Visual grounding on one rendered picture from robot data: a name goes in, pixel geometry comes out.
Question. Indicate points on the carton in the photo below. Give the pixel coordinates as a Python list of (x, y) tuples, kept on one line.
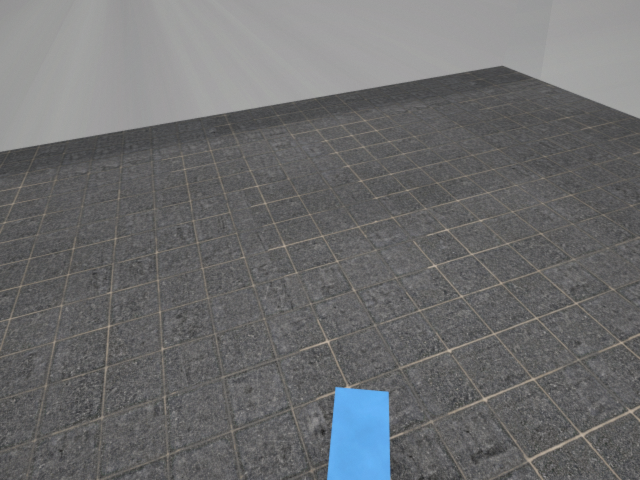
[(360, 438)]

